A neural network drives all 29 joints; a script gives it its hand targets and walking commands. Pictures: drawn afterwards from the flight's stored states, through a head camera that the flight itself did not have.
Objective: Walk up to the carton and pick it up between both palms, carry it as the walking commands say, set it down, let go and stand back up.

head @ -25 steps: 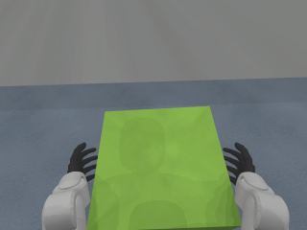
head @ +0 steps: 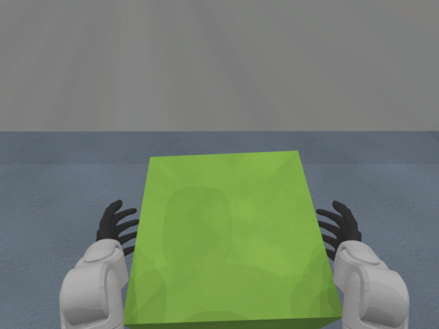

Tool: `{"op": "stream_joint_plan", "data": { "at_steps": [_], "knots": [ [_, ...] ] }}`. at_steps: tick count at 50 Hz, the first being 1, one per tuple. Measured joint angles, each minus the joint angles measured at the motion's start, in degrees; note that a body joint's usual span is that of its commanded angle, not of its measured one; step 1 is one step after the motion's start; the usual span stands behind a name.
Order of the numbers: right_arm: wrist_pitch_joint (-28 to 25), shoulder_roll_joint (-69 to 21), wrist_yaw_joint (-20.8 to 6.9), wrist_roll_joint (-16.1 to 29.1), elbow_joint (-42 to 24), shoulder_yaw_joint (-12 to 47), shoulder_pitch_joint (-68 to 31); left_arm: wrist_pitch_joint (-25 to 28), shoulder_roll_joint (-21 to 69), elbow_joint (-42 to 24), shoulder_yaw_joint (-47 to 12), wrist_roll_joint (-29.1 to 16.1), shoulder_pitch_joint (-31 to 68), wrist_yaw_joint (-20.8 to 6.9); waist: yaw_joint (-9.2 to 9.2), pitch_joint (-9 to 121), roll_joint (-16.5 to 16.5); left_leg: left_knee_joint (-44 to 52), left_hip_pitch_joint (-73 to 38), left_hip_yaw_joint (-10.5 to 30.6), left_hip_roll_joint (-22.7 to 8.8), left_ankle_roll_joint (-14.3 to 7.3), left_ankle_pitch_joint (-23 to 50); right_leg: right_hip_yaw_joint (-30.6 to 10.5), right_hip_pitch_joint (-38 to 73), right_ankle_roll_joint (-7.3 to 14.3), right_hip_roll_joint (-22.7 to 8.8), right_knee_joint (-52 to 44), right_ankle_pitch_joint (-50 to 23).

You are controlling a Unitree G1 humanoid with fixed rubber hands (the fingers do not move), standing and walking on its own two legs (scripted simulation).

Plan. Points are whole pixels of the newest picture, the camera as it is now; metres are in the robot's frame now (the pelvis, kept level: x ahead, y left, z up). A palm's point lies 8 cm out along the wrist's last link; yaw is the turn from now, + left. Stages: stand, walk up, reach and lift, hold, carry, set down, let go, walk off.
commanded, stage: carry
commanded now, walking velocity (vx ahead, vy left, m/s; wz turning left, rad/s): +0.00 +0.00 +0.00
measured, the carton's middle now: (227, 241) +0.29 -0.01 +0.03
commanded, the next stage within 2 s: none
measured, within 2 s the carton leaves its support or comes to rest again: neither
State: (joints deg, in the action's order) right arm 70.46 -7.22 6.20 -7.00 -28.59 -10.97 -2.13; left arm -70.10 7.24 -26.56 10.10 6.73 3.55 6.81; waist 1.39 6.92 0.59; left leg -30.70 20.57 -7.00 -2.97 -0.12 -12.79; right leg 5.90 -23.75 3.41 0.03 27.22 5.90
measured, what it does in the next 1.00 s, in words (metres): stands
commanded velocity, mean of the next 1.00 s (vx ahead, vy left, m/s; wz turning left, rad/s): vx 0.00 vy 0.00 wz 0.00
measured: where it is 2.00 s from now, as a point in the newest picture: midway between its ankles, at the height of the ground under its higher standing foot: outside the picture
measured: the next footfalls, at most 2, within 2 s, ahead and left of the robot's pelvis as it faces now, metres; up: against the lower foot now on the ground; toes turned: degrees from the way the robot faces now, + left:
none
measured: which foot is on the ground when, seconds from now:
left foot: down 0.00-1.00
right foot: down 0.00-1.00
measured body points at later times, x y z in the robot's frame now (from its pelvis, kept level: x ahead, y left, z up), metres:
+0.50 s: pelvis +0.00 +0.02 +0.00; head -0.02 +0.02 +0.45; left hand +0.25 +0.21 +0.09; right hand +0.25 -0.17 +0.10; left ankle +0.04 +0.12 -0.73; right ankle +0.09 -0.08 -0.73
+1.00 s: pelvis +0.02 +0.02 +0.00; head +0.00 +0.02 +0.45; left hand +0.27 +0.21 +0.09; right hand +0.27 -0.16 +0.10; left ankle +0.04 +0.12 -0.73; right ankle +0.09 -0.08 -0.73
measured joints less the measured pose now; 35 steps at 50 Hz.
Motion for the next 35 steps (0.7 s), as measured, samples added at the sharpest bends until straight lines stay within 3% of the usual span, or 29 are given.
{"op": "stream_joint_plan", "data": {
  "at_steps": [35],
  "knots": [
    [-1.4, 0.0, -0.1, 0.4, -1.2, 0.4, 1.0, 1.4, 0.0, -1.5, -0.2, -1.0, -1.1, 0.3, -1.29, 0.0, -0.1, 0.5, 0.3, 1.1, 2.3, -1.7, 0.4, -0.7, -0.3, -1.9, -1.5, 0.1, 0.5]
  ]
}}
